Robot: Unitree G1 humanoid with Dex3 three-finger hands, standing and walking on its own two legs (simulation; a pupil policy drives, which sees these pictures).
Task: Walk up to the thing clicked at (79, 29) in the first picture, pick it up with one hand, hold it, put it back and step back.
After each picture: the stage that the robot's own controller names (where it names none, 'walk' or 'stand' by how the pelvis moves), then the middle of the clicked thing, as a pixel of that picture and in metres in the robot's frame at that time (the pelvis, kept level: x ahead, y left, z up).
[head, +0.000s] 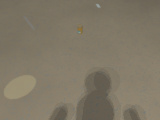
stand; (79, 29) +1.71 +0.09 -0.72
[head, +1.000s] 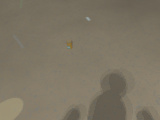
walk; (69, 44) +1.56 +0.33 -0.70
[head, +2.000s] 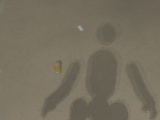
walk; (57, 68) +1.04 +0.39 -0.72
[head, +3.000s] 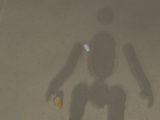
walk; (57, 103) +0.66 +0.30 -0.72
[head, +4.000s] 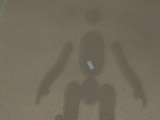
walk; out of the picture +0.44 +0.21 -0.70
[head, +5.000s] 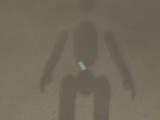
stand; out of the picture +0.37 +0.24 -0.72
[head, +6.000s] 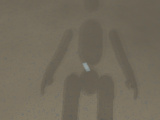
stand; out of the picture +0.34 +0.23 -0.72
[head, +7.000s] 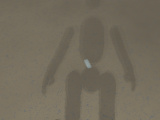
stand; out of the picture +0.35 +0.23 -0.71
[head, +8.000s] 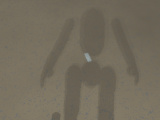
stand; out of the picture +0.35 +0.23 -0.71
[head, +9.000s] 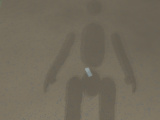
stand; out of the picture +0.33 +0.22 -0.72
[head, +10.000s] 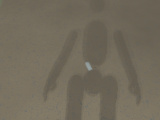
stand; out of the picture +0.37 +0.23 -0.73
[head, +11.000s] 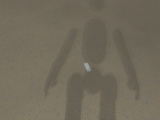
stand; out of the picture +0.35 +0.24 -0.73
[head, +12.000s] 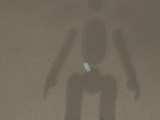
stand; out of the picture +0.35 +0.24 -0.73
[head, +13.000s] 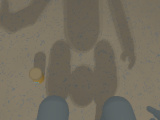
go down; (37, 76) +0.42 +0.23 -0.42
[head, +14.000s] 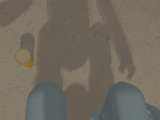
go down; (24, 59) +0.45 +0.26 -0.31
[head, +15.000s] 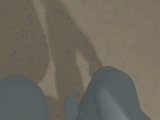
close in; out of the picture +0.43 +0.29 -0.23
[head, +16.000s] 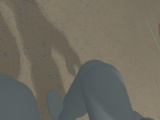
close; out of the picture +0.43 +0.31 -0.23
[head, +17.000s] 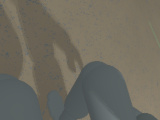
lift; out of the picture +0.41 +0.30 -0.23
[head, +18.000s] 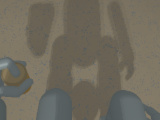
lift; (18, 79) +0.33 +0.24 -0.07
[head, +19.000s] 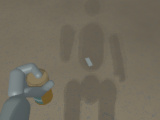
hold; (40, 87) +0.33 +0.17 +0.04
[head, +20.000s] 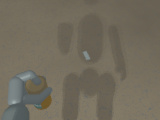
hold; (39, 93) +0.33 +0.17 +0.00
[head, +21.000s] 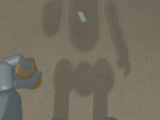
crouch; (29, 75) +0.38 +0.20 -0.06
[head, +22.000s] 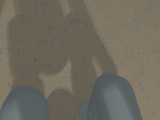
lower; out of the picture +0.49 +0.29 -0.11
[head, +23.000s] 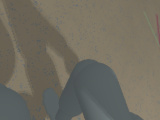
lower; out of the picture +0.44 +0.31 -0.24
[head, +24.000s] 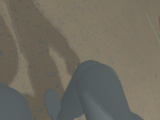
lower; out of the picture +0.43 +0.31 -0.23
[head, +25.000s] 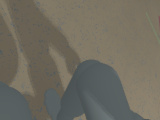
lower; out of the picture +0.43 +0.31 -0.23
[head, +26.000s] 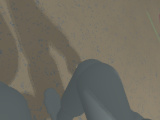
lower; out of the picture +0.44 +0.32 -0.23
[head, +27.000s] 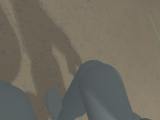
open; out of the picture +0.44 +0.30 -0.23
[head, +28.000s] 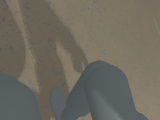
stand; out of the picture +0.43 +0.29 -0.24
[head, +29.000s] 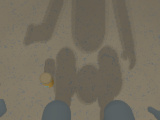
walk; (47, 80) +0.44 +0.21 -0.46
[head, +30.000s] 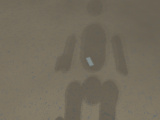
stand; out of the picture +0.38 +0.19 -0.66
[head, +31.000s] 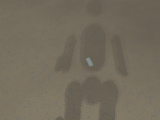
stand; out of the picture +0.38 +0.20 -0.67
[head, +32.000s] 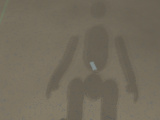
stand; out of the picture +0.40 +0.18 -0.71
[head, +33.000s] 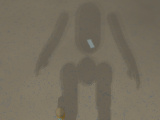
walk; (60, 113) +0.43 +0.15 -0.70
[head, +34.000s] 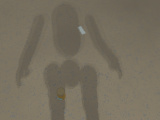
walk; (61, 94) +0.56 +0.15 -0.71
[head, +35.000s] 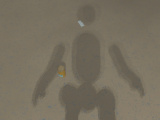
walk; (61, 71) +0.87 +0.30 -0.70
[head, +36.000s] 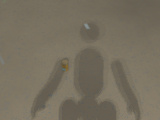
stand; (64, 65) +1.04 +0.21 -0.71
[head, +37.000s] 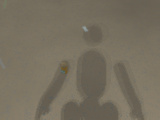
stand; (64, 68) +1.05 +0.22 -0.73
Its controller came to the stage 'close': yes
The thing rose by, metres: 0.72
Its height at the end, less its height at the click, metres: +0.00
